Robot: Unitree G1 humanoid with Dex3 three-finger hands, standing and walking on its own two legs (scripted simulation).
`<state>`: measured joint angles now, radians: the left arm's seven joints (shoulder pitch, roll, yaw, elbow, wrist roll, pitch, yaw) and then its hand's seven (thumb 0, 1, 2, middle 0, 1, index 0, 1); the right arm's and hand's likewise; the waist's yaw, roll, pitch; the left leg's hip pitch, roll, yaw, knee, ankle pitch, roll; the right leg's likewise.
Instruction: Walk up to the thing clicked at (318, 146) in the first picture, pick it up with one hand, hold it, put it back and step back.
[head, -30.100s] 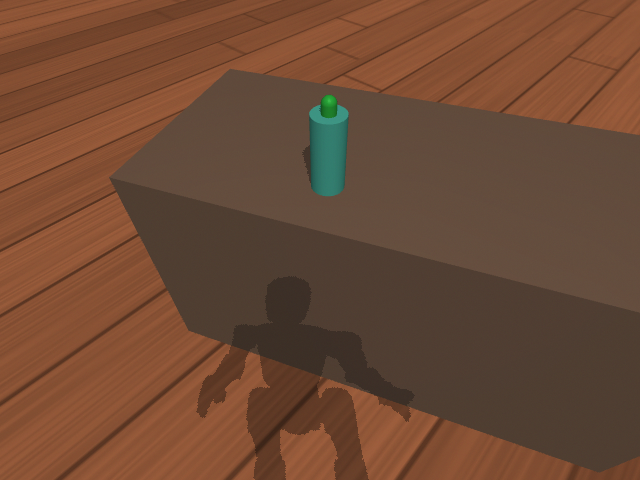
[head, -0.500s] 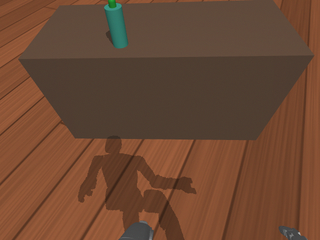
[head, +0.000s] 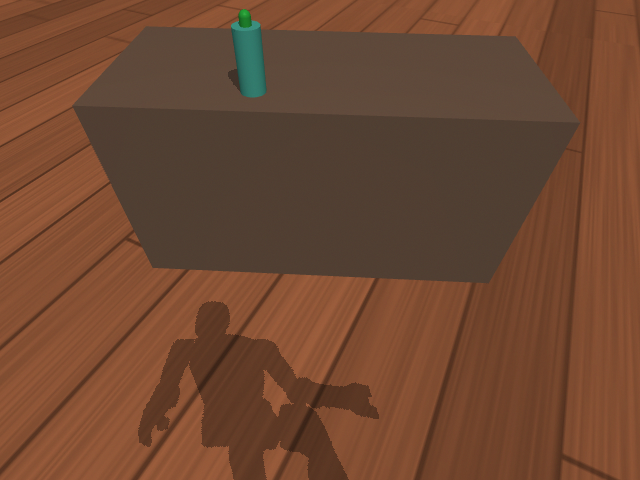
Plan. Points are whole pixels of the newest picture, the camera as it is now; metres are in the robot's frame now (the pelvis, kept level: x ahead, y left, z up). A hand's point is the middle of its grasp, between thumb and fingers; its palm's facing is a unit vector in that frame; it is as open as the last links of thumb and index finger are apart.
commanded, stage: step back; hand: left
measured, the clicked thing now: (249, 53) +1.10 +0.23 +0.04
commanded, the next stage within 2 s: stand in 0.84 s
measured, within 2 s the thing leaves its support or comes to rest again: neither
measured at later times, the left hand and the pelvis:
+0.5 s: hand out of the picture +0.09 +0.29 -0.14, palm faces +0.05 -0.92 -0.38, open 7.3 cm; pelvis +0.02 +0.01 +0.01, yaw +2 degrees
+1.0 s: hand out of the picture +0.13 +0.27 -0.14, palm faces +0.06 -0.94 -0.33, open 7.3 cm; pelvis +0.04 +0.02 +0.02, yaw +2 degrees
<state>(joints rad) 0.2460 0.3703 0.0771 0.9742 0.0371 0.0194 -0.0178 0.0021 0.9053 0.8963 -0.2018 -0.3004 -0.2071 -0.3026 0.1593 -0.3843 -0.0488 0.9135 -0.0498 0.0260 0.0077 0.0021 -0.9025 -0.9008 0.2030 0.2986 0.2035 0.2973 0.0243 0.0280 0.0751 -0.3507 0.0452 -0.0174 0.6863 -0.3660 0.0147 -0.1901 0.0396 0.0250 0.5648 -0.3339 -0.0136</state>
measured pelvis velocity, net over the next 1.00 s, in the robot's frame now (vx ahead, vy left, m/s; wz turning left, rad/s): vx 0.04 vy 0.02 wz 0.04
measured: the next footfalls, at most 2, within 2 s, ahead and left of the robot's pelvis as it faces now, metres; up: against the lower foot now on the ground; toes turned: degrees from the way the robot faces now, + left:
none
